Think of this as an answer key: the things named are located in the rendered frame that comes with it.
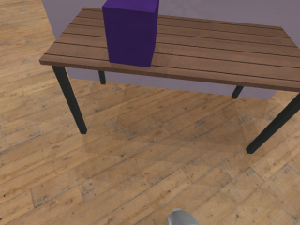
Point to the table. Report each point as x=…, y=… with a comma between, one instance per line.
x=190, y=49

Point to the carton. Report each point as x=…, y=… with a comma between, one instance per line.
x=131, y=31

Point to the robot right thigh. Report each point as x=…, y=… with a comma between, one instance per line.
x=181, y=217

